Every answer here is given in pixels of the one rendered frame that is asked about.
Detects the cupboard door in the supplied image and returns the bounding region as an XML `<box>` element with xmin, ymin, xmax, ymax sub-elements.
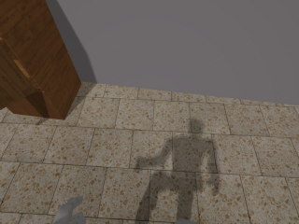
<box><xmin>0</xmin><ymin>44</ymin><xmax>36</xmax><ymax>110</ymax></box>

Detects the robot left hand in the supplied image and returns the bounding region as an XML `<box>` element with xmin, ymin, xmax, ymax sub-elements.
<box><xmin>52</xmin><ymin>196</ymin><xmax>87</xmax><ymax>224</ymax></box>

